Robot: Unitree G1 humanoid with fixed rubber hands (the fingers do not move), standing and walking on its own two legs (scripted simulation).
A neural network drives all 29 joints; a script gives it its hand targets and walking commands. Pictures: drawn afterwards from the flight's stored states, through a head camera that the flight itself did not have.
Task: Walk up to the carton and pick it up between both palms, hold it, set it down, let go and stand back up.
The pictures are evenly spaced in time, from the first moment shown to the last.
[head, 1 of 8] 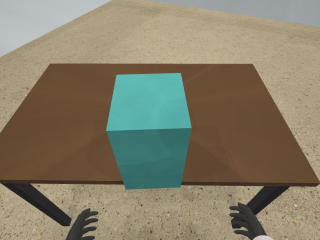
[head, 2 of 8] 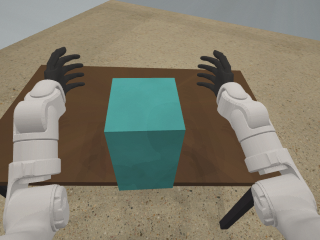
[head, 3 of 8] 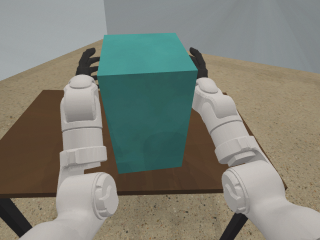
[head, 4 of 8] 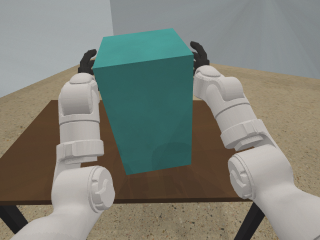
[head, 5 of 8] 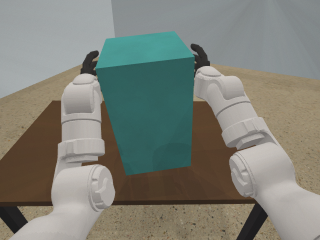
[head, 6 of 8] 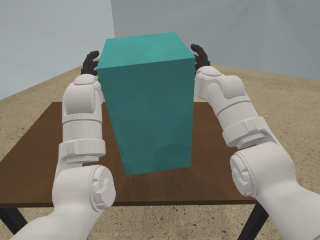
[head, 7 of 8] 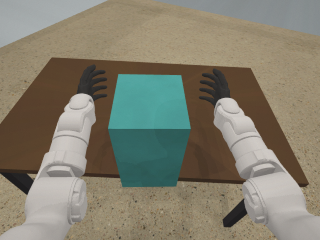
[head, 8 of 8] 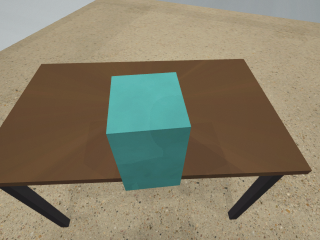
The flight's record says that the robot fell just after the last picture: no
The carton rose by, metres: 0.22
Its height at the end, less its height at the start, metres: +0.00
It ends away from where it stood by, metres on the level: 0.01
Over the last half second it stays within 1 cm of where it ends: yes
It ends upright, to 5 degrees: yes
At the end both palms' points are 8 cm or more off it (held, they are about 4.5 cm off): yes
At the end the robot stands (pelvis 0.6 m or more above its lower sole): yes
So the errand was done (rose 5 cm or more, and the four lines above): yes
